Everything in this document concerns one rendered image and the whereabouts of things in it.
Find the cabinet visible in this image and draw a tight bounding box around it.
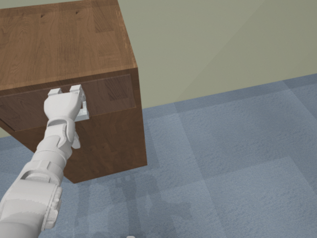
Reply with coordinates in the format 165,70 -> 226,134
0,0 -> 148,184

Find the robot left forearm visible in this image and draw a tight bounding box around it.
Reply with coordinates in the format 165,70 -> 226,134
0,117 -> 75,218

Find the handle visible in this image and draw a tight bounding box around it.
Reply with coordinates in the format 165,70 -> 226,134
74,101 -> 89,122

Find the left robot upper arm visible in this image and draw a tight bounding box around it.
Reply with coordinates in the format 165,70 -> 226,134
0,179 -> 63,238

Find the drawer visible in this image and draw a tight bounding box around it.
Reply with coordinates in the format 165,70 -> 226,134
0,74 -> 135,131

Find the robot left hand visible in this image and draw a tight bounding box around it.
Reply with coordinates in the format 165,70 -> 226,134
44,85 -> 86,149

